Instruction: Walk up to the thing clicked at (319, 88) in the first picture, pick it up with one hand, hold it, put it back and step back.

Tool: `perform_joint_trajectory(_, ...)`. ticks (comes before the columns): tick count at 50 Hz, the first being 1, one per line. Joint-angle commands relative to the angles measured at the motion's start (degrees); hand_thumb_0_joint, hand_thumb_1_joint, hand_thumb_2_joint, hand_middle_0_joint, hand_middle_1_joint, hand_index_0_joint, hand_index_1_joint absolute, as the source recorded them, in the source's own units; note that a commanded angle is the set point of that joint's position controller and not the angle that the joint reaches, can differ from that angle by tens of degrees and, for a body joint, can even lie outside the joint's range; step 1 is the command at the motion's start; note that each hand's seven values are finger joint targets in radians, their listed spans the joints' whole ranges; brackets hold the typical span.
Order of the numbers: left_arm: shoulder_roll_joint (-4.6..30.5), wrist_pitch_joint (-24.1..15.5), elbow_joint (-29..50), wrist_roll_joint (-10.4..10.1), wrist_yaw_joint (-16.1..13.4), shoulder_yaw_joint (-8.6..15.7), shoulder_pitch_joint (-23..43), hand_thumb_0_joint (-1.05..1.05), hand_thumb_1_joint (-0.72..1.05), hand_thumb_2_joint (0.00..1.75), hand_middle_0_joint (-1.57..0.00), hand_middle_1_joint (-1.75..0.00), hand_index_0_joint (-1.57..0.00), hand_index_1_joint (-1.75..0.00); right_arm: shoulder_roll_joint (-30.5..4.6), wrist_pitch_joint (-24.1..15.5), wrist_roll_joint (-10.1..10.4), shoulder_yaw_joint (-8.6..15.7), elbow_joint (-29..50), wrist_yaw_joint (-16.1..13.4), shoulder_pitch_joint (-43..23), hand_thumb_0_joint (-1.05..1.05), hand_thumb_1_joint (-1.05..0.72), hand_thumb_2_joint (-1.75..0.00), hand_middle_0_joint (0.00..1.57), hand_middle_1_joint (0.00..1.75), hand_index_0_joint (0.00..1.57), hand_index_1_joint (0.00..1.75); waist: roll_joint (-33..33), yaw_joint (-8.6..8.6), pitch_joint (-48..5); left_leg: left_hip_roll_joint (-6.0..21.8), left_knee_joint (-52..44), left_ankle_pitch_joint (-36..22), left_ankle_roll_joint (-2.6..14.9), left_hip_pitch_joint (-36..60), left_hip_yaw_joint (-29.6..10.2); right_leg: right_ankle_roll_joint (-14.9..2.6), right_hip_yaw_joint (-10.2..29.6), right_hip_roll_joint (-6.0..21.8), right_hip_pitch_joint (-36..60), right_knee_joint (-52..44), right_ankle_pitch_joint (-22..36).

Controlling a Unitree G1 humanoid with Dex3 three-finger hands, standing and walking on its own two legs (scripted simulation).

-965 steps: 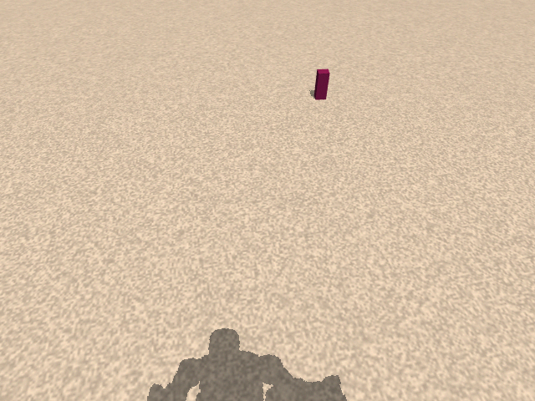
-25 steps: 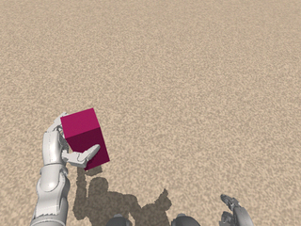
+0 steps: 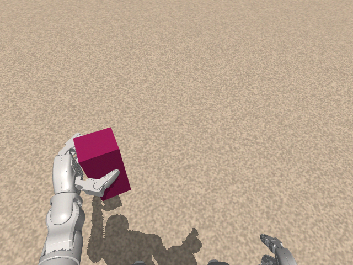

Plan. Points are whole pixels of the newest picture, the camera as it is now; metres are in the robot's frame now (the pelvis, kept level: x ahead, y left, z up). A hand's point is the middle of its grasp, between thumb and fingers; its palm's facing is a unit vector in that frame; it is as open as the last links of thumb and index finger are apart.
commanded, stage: hold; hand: left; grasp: from the side
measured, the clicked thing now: (106, 167) +0.35 +0.16 +0.02
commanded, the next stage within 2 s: none
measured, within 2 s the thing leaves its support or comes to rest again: neither
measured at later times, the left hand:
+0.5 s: hand (97, 166) +0.33 +0.17 +0.06, palm faces +0.14 -0.99 +0.00, open 9.9 cm
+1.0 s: hand (95, 165) +0.33 +0.17 +0.07, palm faces +0.14 -0.99 +0.00, open 10.0 cm
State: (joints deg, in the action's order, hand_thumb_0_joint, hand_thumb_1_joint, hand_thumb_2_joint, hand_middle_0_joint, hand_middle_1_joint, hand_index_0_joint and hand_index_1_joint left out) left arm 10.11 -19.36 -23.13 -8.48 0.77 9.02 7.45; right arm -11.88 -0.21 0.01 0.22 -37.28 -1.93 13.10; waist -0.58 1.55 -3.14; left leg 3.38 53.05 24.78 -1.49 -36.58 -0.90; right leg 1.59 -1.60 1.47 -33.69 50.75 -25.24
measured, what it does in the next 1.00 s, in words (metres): stands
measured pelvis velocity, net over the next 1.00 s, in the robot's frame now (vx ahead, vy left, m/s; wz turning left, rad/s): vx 0.00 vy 0.00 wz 0.00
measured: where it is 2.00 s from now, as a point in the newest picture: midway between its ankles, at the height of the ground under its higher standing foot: outside the picture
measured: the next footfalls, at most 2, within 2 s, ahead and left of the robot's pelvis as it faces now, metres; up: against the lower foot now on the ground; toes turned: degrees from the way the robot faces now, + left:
none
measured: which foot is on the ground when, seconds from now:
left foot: down 0.00-1.00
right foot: down 0.00-1.00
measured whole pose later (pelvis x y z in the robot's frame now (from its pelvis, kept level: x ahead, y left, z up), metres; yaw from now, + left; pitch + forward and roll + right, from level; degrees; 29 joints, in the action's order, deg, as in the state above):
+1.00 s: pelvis +0.00 +0.00 +0.01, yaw +0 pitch +5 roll -1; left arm 9.6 -19.2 -23.3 -8.4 0.6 8.4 7.2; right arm -11.8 -0.9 0.2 0.1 -37.9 -1.8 12.5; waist -0.6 1.2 -1.9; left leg 3.1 47.8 22.1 -1.6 -31.1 -0.7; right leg 1.5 -1.6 1.6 -28.4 45.9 -22.8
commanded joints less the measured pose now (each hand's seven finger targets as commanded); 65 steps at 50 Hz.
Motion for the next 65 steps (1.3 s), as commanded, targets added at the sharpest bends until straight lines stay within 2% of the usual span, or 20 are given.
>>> perform_joint_trajectory(1,7.5,-5.3,14.7,-1.0,-0.2,2.8,16.3,0.00,0.19,1.13,-1.28,-1.37,-1.30,-1.36,-7.9,-2.4,-0.1,3.0,7.2,-0.2,-1.4,0.00,-0.92,-0.90,0.20,0.30,0.20,0.30,-0.8,-0.03,-17.1,-2.3,-8.0,-14.8,1.16,10.6,1.2,-1.41,-0.8,-1.7,7.6,-7.7,18.0)
perform_joint_trajectory(13,6.0,-4.8,15.6,-0.8,-0.5,1.1,17.1,0.00,0.19,1.14,-1.28,-1.37,-1.30,-1.36,-8.1,-2.6,-0.1,3.1,6.9,-0.1,-1.8,0.00,-0.92,-0.90,0.20,0.30,0.20,0.30,-1.6,0.30,-14.9,-2.0,-10.6,-14.0,0.83,13.1,0.8,-1.65,-1.4,-2.0,7.7,-8.9,16.4)
perform_joint_trajectory(15,6.9,-4.8,15.5,-1.0,-0.6,2.1,16.6,0.00,0.19,1.15,-1.29,-1.38,-1.31,-1.37,-8.0,-2.7,0.0,3.0,7.0,-0.1,-2.3,0.00,-0.92,-0.90,0.20,0.30,0.20,0.30,-0.9,-0.13,-15.5,-2.1,-10.7,-13.6,0.99,13.2,0.9,-1.58,-1.2,-1.8,8.6,-9.5,16.0)
perform_joint_trajectory(19,5.3,-4.3,13.8,-1.1,-0.3,1.0,14.6,0.00,0.18,1.14,-1.28,-1.38,-1.31,-1.37,-7.8,-2.9,0.1,2.9,6.9,-0.1,-2.3,0.00,-0.92,-0.90,0.20,0.30,0.20,0.30,-1.3,0.03,-13.7,-2.1,-11.1,-14.5,0.90,13.5,1.1,-1.48,-1.3,-1.8,8.5,-9.8,16.9)
perform_joint_trajectory(21,6.5,-4.2,12.9,-0.8,-0.6,2.4,15.0,0.00,0.18,1.15,-1.27,-1.38,-1.30,-1.36,-7.9,-2.8,0.0,3.0,6.8,-0.2,-2.5,0.00,-0.92,-0.90,0.20,0.30,0.20,0.30,1.0,-0.02,-13.8,-2.3,-10.9,-13.5,1.28,12.4,1.3,-1.20,-1.0,-1.7,8.8,-10.6,16.6)
perform_joint_trajectory(25,6.5,-4.6,15.8,-1.2,-0.5,2.1,17.2,0.00,0.19,1.16,-1.29,-1.39,-1.31,-1.38,-7.7,-3.0,0.0,2.8,7.1,-0.2,-2.8,0.00,-0.92,-0.90,0.20,0.30,0.20,0.30,-0.4,-0.24,-16.1,-2.5,-11.0,-14.8,1.20,13.9,1.5,-1.24,-0.8,-1.5,10.8,-10.6,18.0)
perform_joint_trajectory(27,5.6,-4.5,12.9,-0.8,-0.4,1.3,15.7,0.00,0.18,1.17,-1.29,-1.40,-1.31,-1.39,-7.2,-2.9,0.0,2.6,6.9,-0.2,-3.2,0.00,-0.92,-0.90,0.20,0.30,0.20,0.30,0.9,0.25,-12.9,-2.7,-10.8,-13.4,1.44,12.5,1.8,-0.91,-0.5,-1.2,9.7,-11.4,17.1)
perform_joint_trajectory(30,7.4,-5.2,15.7,-0.9,-0.2,2.4,18.5,0.00,0.20,1.16,-1.28,-1.38,-1.30,-1.37,-7.5,-3.0,0.0,2.8,6.5,-0.1,-3.0,0.00,-0.92,-0.90,0.20,0.30,0.20,0.30,-1.7,-0.24,-14.9,-2.6,-11.5,-13.3,1.16,13.8,1.7,-1.35,-0.6,-1.3,10.1,-11.1,16.5)
perform_joint_trajectory(32,5.4,-4.8,12.8,-0.9,-0.1,1.2,15.9,0.00,0.19,1.16,-1.29,-1.40,-1.32,-1.39,-7.5,-3.1,0.0,2.7,7.0,-0.1,-3.7,0.00,-0.92,-0.90,0.20,0.30,0.20,0.30,-0.6,-0.21,-12.9,-2.5,-11.8,-12.7,1.13,13.0,1.4,-1.43,-0.9,-1.5,9.3,-11.1,15.6)
perform_joint_trajectory(34,6.8,-5.1,15.1,-1.1,-0.3,2.5,17.5,0.00,0.19,1.16,-1.28,-1.39,-1.30,-1.38,-7.8,-3.0,0.1,2.9,6.9,-0.2,-3.1,0.00,-0.92,-0.90,0.20,0.30,0.20,0.30,-0.4,-0.29,-14.9,-2.5,-11.9,-12.8,1.20,14.1,1.6,-1.37,-0.8,-1.4,10.1,-11.6,15.8)
perform_joint_trajectory(36,5.4,-5.2,15.2,-1.2,0.0,0.8,17.6,0.00,0.20,1.15,-1.27,-1.37,-1.30,-1.36,-7.5,-3.2,0.0,2.6,7.0,0.0,-3.6,0.00,-0.92,-0.90,0.20,0.30,0.20,0.30,-0.4,-0.09,-13.2,-2.6,-12.1,-11.5,1.13,12.9,1.6,-1.43,-0.8,-1.5,9.7,-11.9,14.5)
perform_joint_trajectory(37,6.5,-5.2,14.8,-1.2,-0.2,1.9,18.1,0.00,0.20,1.16,-1.28,-1.38,-1.30,-1.37,-7.7,-3.3,0.0,2.9,6.7,-0.1,-3.2,0.00,-0.92,-0.90,0.20,0.30,0.20,0.30,-0.3,0.04,-14.8,-2.5,-11.9,-12.7,1.23,14.0,1.5,-1.31,-0.8,-1.4,10.0,-11.7,15.7)
perform_joint_trajectory(44,5.7,-5.3,14.3,-1.2,-0.3,1.3,17.9,0.00,0.21,1.17,-1.30,-1.40,-1.32,-1.39,-7.8,-3.6,0.1,2.9,6.7,0.0,-3.6,0.00,-0.92,-0.90,0.20,0.30,0.20,0.30,-1.0,-0.25,-12.1,-2.3,-12.6,-11.4,1.01,13.2,1.2,-1.56,-1.2,-1.7,8.7,-11.6,14.0)
perform_joint_trajectory(46,6.9,-5.4,14.8,-0.9,-0.5,2.2,16.8,0.00,0.20,1.17,-1.29,-1.39,-1.31,-1.38,-7.5,-3.5,0.1,2.8,7.0,-0.1,-3.5,0.00,-0.92,-0.90,0.20,0.30,0.20,0.30,-0.7,-0.72,-15.5,-2.5,-12.1,-13.2,1.04,14.4,1.5,-1.42,-0.9,-1.6,11.0,-11.6,15.8)
perform_joint_trajectory(48,5.7,-5.0,14.7,-0.9,-0.3,1.0,16.2,0.00,0.21,1.17,-1.28,-1.39,-1.31,-1.38,-7.8,-3.6,0.1,2.9,6.9,-0.2,-3.0,0.00,-0.92,-0.90,0.20,0.30,0.20,0.30,-0.1,0.11,-16.0,-2.4,-11.8,-14.7,1.16,15.2,1.6,-1.24,-0.8,-1.6,11.1,-11.6,17.6)
perform_joint_trajectory(51,4.7,-4.6,12.7,-1.2,-0.5,0.8,15.4,0.00,0.19,1.17,-1.28,-1.39,-1.31,-1.39,-7.8,-3.5,0.2,3.0,6.2,-0.1,-2.7,0.00,-0.92,-0.90,0.20,0.30,0.20,0.30,0.6,0.04,-12.9,-2.2,-12.0,-15.4,1.13,14.0,1.2,-1.40,-1.3,-1.8,9.7,-11.2,18.0)
perform_joint_trajectory(53,6.9,-5.1,15.2,-0.9,-0.7,2.3,17.6,0.00,0.19,1.15,-1.27,-1.37,-1.29,-1.36,-7.8,-3.5,0.1,3.0,6.4,-0.1,-2.6,0.00,-0.92,-0.90,0.20,0.30,0.20,0.30,-0.3,-0.29,-15.2,-2.3,-11.8,-16.1,1.13,14.9,1.4,-1.38,-0.9,-1.6,10.9,-11.1,18.7)
perform_joint_trajectory(56,4.9,-4.9,13.0,-0.7,-0.8,0.8,15.8,0.00,0.22,1.17,-1.28,-1.39,-1.31,-1.38,-7.7,-3.5,0.0,3.0,6.4,0.1,-3.0,0.00,-0.92,-0.90,0.20,0.30,0.20,0.30,0.0,-0.09,-12.7,-2.1,-12.0,-15.8,0.98,14.0,1.2,-1.50,-1.2,-1.8,9.9,-10.9,18.2)
perform_joint_trajectory(58,6.5,-5.6,14.5,-0.7,-0.8,2.1,17.1,0.00,0.21,1.17,-1.27,-1.38,-1.29,-1.38,-7.6,-3.4,0.0,3.0,6.3,0.2,-2.9,0.00,-0.92,-0.90,0.20,0.30,0.20,0.30,-2.1,-0.66,-14.2,-2.3,-11.9,-15.9,0.81,14.8,1.3,-1.58,-1.1,-1.6,10.3,-10.9,18.0)
perform_joint_trajectory(65,5.6,-5.3,13.9,-0.6,-0.5,1.0,16.0,0.00,0.22,1.18,-1.28,-1.40,-1.31,-1.39,-7.9,-3.5,-0.1,3.2,6.6,0.2,-2.5,0.00,-0.92,-0.90,0.20,0.30,0.20,0.30,-0.8,-0.04,-15.1,-2.1,-12.0,-15.6,0.96,15.0,1.1,-1.53,-1.2,-1.9,10.6,-10.9,18.0)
